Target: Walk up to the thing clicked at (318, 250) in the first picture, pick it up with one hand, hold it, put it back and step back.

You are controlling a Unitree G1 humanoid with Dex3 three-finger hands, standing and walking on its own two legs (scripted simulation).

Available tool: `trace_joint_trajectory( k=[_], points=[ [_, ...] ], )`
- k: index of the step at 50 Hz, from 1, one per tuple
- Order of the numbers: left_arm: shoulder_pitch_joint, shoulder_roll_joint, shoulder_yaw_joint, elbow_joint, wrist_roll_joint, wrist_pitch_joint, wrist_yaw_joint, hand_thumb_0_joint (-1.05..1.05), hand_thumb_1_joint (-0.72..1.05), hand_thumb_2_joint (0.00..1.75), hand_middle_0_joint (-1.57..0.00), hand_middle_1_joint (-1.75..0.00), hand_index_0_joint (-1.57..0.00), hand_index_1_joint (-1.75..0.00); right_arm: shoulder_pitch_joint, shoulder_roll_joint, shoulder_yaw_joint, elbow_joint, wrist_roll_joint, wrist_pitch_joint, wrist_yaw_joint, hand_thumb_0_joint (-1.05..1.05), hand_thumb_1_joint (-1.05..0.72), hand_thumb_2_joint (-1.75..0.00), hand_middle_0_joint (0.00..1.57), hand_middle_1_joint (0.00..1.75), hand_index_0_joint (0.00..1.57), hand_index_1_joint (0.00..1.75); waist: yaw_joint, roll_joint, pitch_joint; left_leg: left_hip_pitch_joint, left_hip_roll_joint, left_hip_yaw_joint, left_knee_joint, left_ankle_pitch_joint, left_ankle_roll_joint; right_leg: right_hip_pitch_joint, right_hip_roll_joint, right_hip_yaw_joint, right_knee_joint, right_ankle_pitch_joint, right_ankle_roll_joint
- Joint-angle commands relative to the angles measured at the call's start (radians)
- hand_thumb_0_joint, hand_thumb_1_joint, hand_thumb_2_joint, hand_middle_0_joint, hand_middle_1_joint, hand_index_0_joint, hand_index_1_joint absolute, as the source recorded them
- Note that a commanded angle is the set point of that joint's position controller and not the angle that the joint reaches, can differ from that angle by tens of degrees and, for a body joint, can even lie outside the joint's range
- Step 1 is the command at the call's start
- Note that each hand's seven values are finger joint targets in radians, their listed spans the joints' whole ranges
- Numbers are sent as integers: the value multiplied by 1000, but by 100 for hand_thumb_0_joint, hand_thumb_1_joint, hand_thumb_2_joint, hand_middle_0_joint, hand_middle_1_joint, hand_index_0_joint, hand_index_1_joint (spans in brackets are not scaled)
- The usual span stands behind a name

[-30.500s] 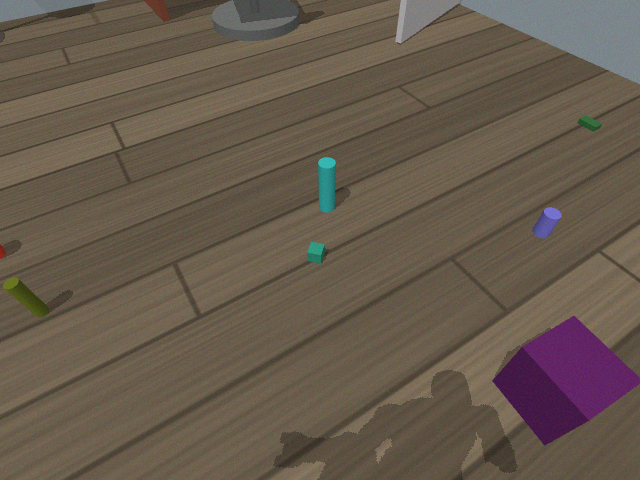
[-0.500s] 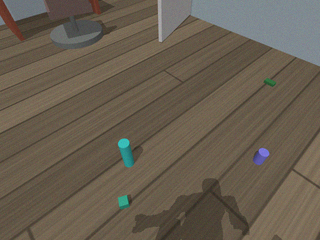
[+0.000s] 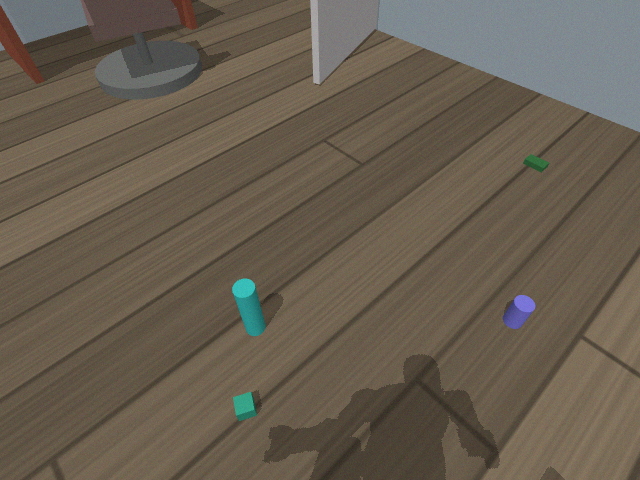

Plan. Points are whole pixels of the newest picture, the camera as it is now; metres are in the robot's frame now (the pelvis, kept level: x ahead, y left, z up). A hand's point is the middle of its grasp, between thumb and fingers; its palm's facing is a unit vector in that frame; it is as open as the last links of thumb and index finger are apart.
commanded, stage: stand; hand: left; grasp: from above
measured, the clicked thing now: (245, 406) +0.44 +0.27 -0.76
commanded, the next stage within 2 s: step back in 0.44 s
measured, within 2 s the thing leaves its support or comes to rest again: neither
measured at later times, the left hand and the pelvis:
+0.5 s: hand out of the picture +0.08 +0.25 -0.16, palm faces +0.01 -0.94 -0.33, open 7.3 cm; pelvis -0.01 +0.00 +0.00, yaw +0 degrees
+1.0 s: hand out of the picture +0.04 +0.30 -0.18, palm faces -0.09 -0.92 -0.37, open 7.3 cm; pelvis -0.09 +0.04 -0.02, yaw -3 degrees
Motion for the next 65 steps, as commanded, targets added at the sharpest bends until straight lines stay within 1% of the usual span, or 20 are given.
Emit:
trace_joint_trajectory(
  k=[1, 21, 22, 26, 29, 31, 33, 34, 35, 36, 37, 41, 46, 51, 54, 55, 56, 57, 60, 65],
  points=[
    [-33, 207, 32, -59, 1, -18, 14, 0, 90, 90, -20, -30, -20, -30, -30, -201, -36, -58, 1, -23, -8, 0, -90, -90, 20, 30, 20, 30, 5, 0, -54, -20, 109, -71, -44, 141, 32, 1, -114, 89, -46, 128, -19],
    [-27, 219, 26, -72, -1, -27, 15, 0, 90, 90, -20, -30, -20, -30, -25, -207, -37, -65, 3, -20, -2, 0, -90, -90, 20, 30, 20, 30, 0, -1, -82, -5, 114, -63, -35, 170, 31, 13, -116, 91, -47, 181, -23],
    [-19, 299, 70, -98, -15, -17, 19, 0, 90, 90, -20, -30, -20, -30, -72, -263, -57, -92, 8, -1, 3, 0, -90, -90, 20, 30, 20, 30, 2, -16, 26, -87, 91, -66, 86, 296, 57, -53, -111, 113, 25, 366, -29],
    [-19, 320, 89, -174, -14, -6, 28, 0, 90, 90, -20, -30, -20, -30, -11, -224, -63, -138, 22, 27, 5, 0, -90, -90, 20, 30, 20, 30, -10, -100, -104, -126, -4, 3, 329, 155, 45, -30, -227, 208, 44, 476, -164],
    [-93, 329, 94, -251, 11, 3, 31, 0, 90, 90, -20, -30, -20, -30, 47, -222, -82, -170, 11, 50, 13, 0, -90, -90, 20, 30, 20, 30, -30, -186, -113, -169, -43, -41, 584, -342, 63, -134, -352, 278, 60, 445, -267],
    [-130, 307, 88, -281, 18, 8, 33, 0, 90, 90, -20, -30, -20, -30, 78, -222, -85, -186, 20, 50, 18, 0, -90, -90, 20, 30, 20, 30, -50, -191, -102, -187, -18, -54, 518, -312, 73, -138, -307, 224, 128, 445, -231],
    [-137, 298, 79, -302, 14, 22, 31, 0, 90, 90, -20, -30, -20, -30, 103, -226, -92, -190, 9, 37, 16, 0, -90, -90, 20, 30, 20, 30, -56, -143, -101, -146, -10, -12, 286, -65, 62, -147, -224, 152, 244, 382, -151],
    [-116, 273, 74, -308, 3, 34, 27, 0, 90, 90, -20, -30, -20, -30, 90, -244, -96, -197, -2, 29, 12, 0, -90, -90, 20, 30, 20, 30, -44, -22, -77, -156, 51, -78, 123, 218, 70, -152, -129, 95, 341, 258, -96],
    [-95, 228, 66, -322, -10, 44, 28, 0, 90, 90, -20, -30, -20, -30, 78, -318, -116, -211, -23, 23, 11, 0, -90, -90, 20, 30, 20, 30, -29, 164, -72, -97, 196, -289, 65, 481, 119, -272, 31, 54, 514, 2, -40],
    [-64, 217, 68, -317, -5, 56, 35, 0, 90, 90, -20, -30, -20, -30, 76, -347, -122, -224, -26, 15, 9, 0, -90, -90, 20, 30, 20, 30, -17, 156, -82, -52, 276, -363, 75, 624, 198, -352, 114, 133, 645, -423, -36],
    [-38, 224, 68, -321, -2, 59, 43, 0, 90, 90, -20, -30, -20, -30, 73, -378, -126, -244, -17, 14, 6, 0, -90, -90, 20, 30, 20, 30, -32, 161, -122, -52, 324, -393, 102, 697, 242, -362, 130, 207, 752, -500, -33],
    [16, 251, 74, -299, -10, 58, 44, 0, 90, 90, -20, -30, -20, -30, -40, -301, -109, -303, -19, 11, -20, 0, -90, -90, 20, 30, 20, 30, 22, 152, -112, -22, 241, -234, 160, 591, 251, -435, 117, 234, 944, -345, -18],
    [-7, 248, 85, -354, 3, 47, 33, 0, 90, 90, -20, -30, -20, -30, 62, -284, -115, -321, -8, 12, -27, 0, -90, -90, 20, 30, 20, 30, -38, 99, -107, 84, 254, -234, 191, 592, 290, -432, 92, 187, 789, -354, 26],
    [49, 236, 96, -358, 7, 35, 21, 0, 90, 90, -20, -30, -20, -30, 45, -308, -114, -352, -8, 21, -21, 0, -90, -90, 20, 30, 20, 30, -32, 147, -142, 20, 235, -213, 228, 441, 255, -273, 37, 93, 434, -297, 7],
    [157, 220, 102, -311, 18, 22, 19, 0, 90, 90, -20, -30, -20, -30, 0, -296, -105, -357, 8, 36, -13, 0, -90, -90, 20, 30, 20, 30, 25, 118, -163, -136, 180, -159, 309, 268, 171, -47, 39, 52, 97, -4, -35],
    [151, 282, 117, -324, 33, 13, 19, 0, 90, 90, -20, -30, -20, -30, 16, -262, -93, -361, 16, 39, -8, 0, -90, -90, 20, 30, 20, 30, 13, -4, -154, -316, 108, -132, 377, 88, 107, 40, -70, 235, 95, 72, -74],
    [116, 379, 139, -349, 19, 15, 14, 0, 90, 90, -20, -30, -20, -30, -18, -219, -84, -379, 21, 40, -8, 0, -90, -90, 20, 30, 20, 30, 33, -241, -84, -417, -94, -27, 569, -275, 42, -73, -282, 504, 11, 131, -220],
    [58, 423, 142, -386, 28, 10, 16, 0, 90, 90, -20, -30, -20, -30, -35, -246, -100, -364, 12, 51, -21, 0, -90, -90, 20, 30, 20, 30, 49, -271, -32, -352, -112, -101, 824, -469, 22, -265, -413, 627, -16, 193, -339],
    [-65, 301, 117, -424, 16, 11, 27, 0, 90, 90, -20, -30, -20, -30, 76, -259, -98, -310, 31, 47, -17, 0, -90, -90, 20, 30, 20, 30, -35, -125, -11, -376, -146, -157, 938, -317, 10, -218, -228, 316, 87, 318, -236],
    [27, 273, 111, -441, 29, 20, 37, 0, 90, 90, -20, -30, -20, -30, 65, -246, -86, -338, 18, 37, -18, 0, -90, -90, 20, 30, 20, 30, 34, -179, -77, -397, -96, -92, 677, -353, -5, 10, -220, 270, 163, 415, -233]
  ],
)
